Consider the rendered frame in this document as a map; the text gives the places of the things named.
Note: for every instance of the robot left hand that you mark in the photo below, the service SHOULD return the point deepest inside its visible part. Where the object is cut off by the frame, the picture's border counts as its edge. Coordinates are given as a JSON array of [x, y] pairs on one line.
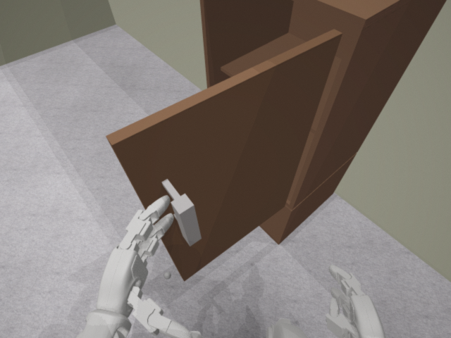
[[127, 264]]

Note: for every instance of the robot right shin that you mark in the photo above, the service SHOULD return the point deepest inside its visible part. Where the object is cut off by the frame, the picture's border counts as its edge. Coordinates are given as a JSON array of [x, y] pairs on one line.
[[283, 320]]

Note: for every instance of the robot right hand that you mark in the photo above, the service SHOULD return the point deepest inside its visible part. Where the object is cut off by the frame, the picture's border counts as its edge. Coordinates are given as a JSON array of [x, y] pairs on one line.
[[360, 319]]

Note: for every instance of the robot left forearm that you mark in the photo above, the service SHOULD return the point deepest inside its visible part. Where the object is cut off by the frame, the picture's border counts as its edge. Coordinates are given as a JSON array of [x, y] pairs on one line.
[[105, 324]]

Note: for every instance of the right robot thigh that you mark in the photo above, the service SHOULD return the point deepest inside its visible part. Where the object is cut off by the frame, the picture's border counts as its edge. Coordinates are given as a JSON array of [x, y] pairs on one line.
[[284, 330]]

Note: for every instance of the cupboard door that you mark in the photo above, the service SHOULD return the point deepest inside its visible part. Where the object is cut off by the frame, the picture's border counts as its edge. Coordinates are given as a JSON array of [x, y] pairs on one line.
[[233, 149]]

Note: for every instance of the handle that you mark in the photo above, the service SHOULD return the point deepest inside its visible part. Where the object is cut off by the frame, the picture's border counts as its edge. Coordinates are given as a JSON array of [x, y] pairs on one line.
[[185, 214]]

